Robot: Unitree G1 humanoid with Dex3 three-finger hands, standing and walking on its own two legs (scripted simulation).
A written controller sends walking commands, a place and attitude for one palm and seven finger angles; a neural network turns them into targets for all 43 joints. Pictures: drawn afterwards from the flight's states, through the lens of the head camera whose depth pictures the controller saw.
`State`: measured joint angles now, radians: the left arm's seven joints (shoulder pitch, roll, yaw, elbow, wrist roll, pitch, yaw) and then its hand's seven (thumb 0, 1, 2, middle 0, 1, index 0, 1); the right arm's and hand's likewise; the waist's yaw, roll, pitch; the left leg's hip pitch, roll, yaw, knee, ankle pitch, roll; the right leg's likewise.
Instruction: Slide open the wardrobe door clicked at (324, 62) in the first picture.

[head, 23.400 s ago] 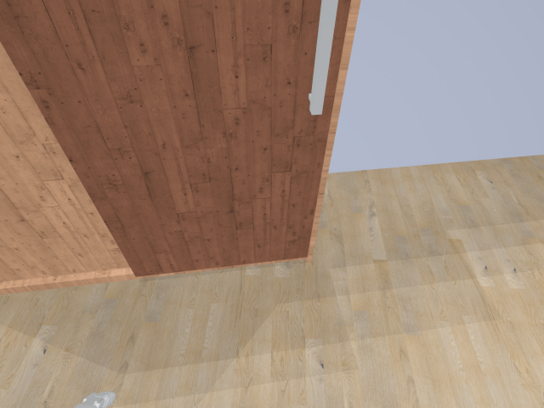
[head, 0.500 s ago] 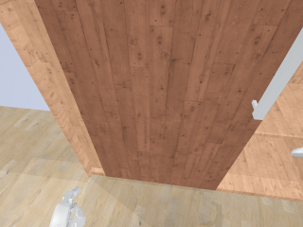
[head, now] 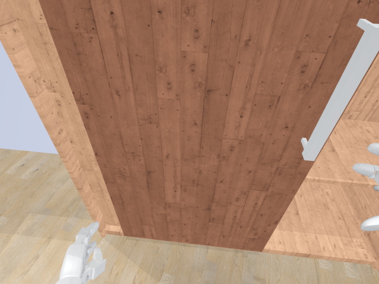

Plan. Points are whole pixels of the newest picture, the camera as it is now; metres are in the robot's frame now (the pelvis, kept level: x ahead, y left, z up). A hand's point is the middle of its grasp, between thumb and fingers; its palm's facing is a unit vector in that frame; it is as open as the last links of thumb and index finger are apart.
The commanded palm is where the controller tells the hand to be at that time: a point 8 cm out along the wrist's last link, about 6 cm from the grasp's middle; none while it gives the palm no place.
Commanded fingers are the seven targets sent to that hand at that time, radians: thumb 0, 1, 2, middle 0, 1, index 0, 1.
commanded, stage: draw the hand back to the body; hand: right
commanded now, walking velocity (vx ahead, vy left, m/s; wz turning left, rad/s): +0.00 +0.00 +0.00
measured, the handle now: (332, 100) +0.46 -0.31 +0.21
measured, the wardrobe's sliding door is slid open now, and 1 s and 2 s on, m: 0.57 0.57 0.57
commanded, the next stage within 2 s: step back with the hand held close in 1.16 s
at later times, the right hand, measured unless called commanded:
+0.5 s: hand (375, 201) +0.22 -0.29 +0.17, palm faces +0.53 +0.80 -0.29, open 11.7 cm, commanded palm +0.17 -0.31 +0.18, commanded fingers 0.00 -0.43 -0.67 0.22 0.58 0.22 0.58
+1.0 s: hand (352, 206) +0.21 -0.24 +0.17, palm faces +0.47 +0.82 -0.34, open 7.6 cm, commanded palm +0.16 -0.28 +0.19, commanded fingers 0.00 -0.90 -0.90 0.20 0.30 0.20 0.30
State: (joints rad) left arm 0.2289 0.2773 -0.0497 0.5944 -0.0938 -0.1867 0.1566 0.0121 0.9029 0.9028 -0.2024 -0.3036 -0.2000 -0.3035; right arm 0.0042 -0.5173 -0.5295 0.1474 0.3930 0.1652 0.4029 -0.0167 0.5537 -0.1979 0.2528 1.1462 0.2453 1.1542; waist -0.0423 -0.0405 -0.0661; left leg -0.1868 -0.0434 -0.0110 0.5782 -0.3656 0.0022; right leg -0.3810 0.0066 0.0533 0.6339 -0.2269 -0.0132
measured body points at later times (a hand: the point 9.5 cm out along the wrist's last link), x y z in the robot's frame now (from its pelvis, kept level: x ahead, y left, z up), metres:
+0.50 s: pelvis +0.00 +0.00 +0.02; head -0.03 +0.01 +0.46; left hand +0.17 +0.22 -0.07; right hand +0.18 -0.33 +0.19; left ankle -0.03 +0.12 -0.73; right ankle +0.07 -0.11 -0.73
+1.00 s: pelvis +0.02 +0.02 +0.02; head -0.01 +0.04 +0.46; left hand +0.21 +0.25 -0.06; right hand +0.18 -0.28 +0.19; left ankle -0.03 +0.12 -0.73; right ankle +0.07 -0.11 -0.73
